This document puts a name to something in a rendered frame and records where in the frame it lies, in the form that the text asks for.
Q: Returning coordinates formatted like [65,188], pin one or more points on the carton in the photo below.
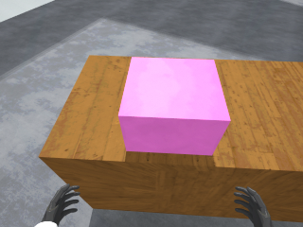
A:
[173,106]

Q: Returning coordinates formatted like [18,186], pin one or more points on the pedestal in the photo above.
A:
[261,148]

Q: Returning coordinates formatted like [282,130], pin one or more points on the left robot hand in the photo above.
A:
[55,210]

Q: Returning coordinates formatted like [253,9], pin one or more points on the right robot hand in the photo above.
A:
[258,212]

